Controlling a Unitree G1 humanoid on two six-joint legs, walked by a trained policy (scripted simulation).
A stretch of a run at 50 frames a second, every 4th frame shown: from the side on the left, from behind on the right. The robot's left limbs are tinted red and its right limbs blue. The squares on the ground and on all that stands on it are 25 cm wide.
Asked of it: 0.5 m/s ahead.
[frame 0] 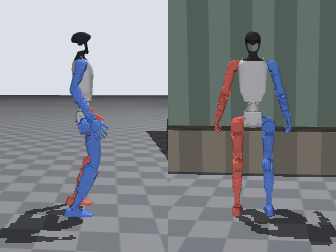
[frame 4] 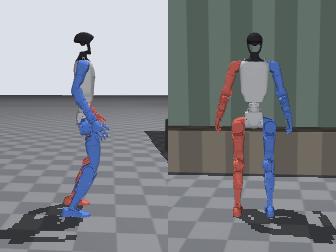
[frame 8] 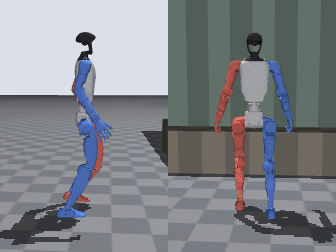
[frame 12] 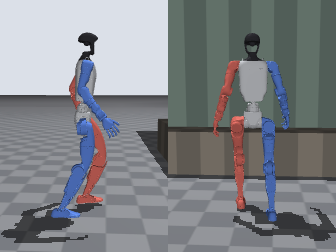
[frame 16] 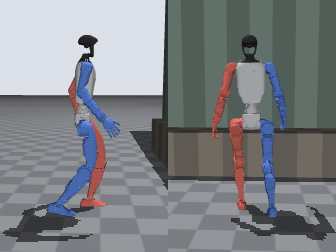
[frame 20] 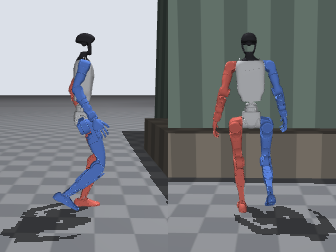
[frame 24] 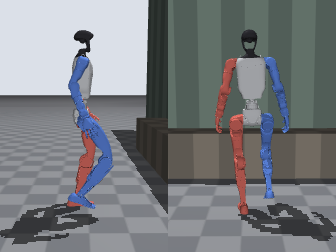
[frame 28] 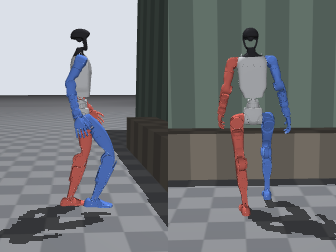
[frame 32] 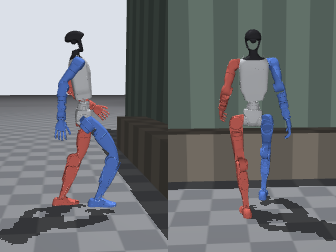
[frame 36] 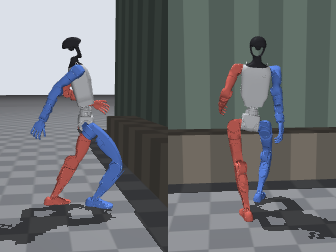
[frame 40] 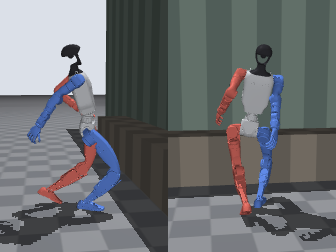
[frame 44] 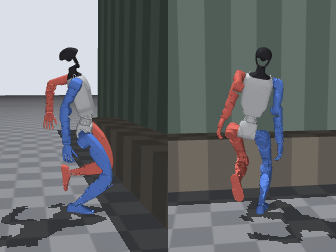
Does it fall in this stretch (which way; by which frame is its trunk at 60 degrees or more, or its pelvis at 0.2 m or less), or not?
no
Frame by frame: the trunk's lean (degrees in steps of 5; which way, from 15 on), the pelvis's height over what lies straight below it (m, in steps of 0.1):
0: 5, 0.8
4: 0, 0.8
8: 0, 0.8
12: 5, 0.8
16: 5, 0.8
20: 5, 0.8
24: 5, 0.8
28: 5, 0.8
32: 10, 0.8
36: 15 backward, 0.7
40: 20 backward and to its right, 0.7
44: 20 backward and to its right, 0.7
